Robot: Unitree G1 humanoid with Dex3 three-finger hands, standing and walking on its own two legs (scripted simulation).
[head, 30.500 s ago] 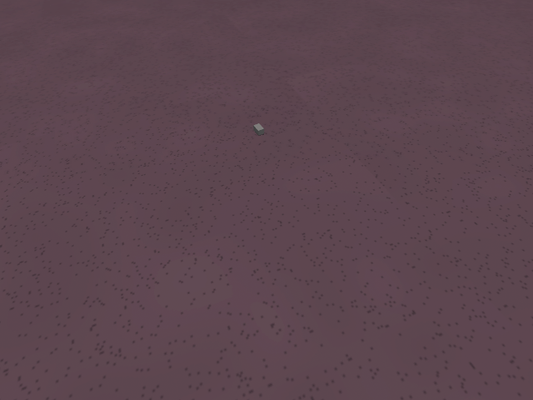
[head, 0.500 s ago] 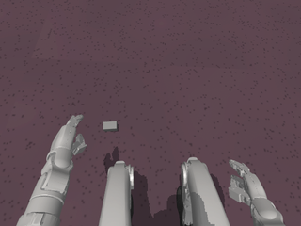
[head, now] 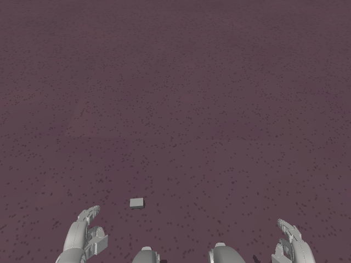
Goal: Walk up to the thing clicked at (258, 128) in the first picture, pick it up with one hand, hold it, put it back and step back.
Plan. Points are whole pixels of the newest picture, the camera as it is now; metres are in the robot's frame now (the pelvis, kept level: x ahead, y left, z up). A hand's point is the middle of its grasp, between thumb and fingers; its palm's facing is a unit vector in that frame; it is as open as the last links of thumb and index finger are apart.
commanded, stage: home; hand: left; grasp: from above
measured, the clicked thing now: (137, 203) +0.49 +0.21 -0.67
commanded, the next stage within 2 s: none
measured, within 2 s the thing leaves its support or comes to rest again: rests again in 1.40 s
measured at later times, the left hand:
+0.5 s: hand (95, 252) +0.17 +0.18 -0.02, palm faces +0.08 -0.98 -0.19, open 7.4 cm
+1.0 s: hand (95, 249) +0.18 +0.18 -0.02, palm faces +0.07 -0.98 -0.20, open 7.4 cm
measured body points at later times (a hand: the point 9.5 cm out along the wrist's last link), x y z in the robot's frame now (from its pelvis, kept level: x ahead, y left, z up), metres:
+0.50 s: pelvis +0.02 +0.00 +0.03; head +0.04 +0.01 +0.48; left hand +0.17 +0.24 +0.00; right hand +0.20 -0.23 -0.02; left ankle +0.02 +0.13 -0.65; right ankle +0.03 -0.14 -0.65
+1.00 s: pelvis +0.02 +0.00 +0.03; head +0.04 +0.01 +0.48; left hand +0.17 +0.24 +0.00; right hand +0.18 -0.24 -0.04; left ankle +0.02 +0.13 -0.65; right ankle +0.03 -0.14 -0.65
